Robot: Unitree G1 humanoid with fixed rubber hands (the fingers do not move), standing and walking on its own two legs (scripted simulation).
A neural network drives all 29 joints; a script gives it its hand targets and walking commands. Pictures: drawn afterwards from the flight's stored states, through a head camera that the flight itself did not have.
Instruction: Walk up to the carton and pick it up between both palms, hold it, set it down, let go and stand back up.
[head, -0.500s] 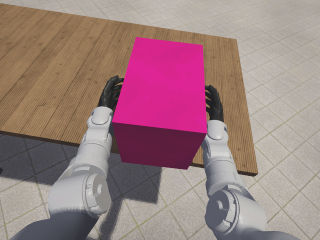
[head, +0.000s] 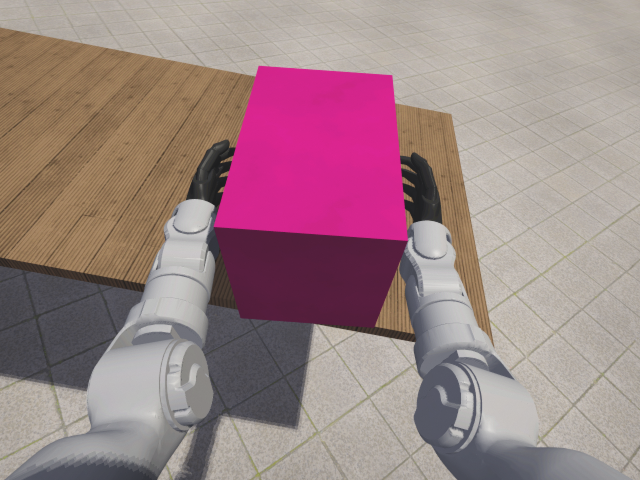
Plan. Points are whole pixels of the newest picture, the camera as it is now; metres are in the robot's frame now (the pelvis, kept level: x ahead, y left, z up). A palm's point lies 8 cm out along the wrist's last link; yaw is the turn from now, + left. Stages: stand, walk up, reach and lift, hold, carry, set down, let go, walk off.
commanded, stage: reach and lift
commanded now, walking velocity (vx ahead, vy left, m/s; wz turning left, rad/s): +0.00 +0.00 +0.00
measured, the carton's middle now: (316, 196) +0.46 +0.00 +0.10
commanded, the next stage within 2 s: none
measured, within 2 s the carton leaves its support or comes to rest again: neither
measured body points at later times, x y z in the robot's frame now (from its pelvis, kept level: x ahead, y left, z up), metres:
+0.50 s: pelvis +0.01 -0.01 +0.00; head +0.01 +0.04 +0.45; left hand +0.44 +0.12 +0.11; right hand +0.41 -0.16 +0.13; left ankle +0.04 +0.12 -0.75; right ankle -0.04 -0.12 -0.75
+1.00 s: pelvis +0.00 -0.01 +0.00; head -0.01 +0.03 +0.45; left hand +0.41 +0.13 +0.15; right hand +0.39 -0.16 +0.16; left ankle +0.04 +0.12 -0.75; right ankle -0.04 -0.12 -0.75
